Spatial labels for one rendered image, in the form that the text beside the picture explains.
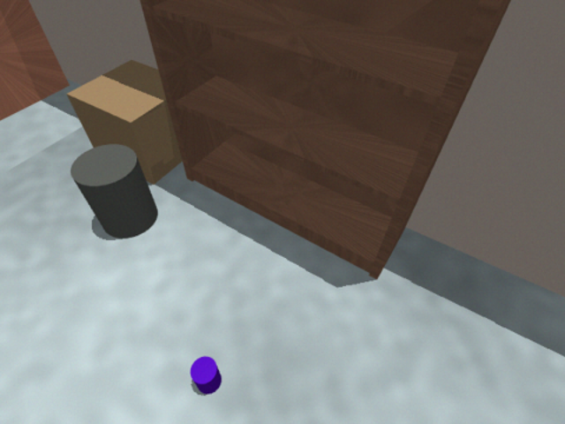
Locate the bookshelf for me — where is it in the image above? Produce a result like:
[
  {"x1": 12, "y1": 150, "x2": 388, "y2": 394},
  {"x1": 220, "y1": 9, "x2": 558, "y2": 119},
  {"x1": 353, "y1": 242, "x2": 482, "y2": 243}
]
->
[{"x1": 140, "y1": 0, "x2": 511, "y2": 279}]

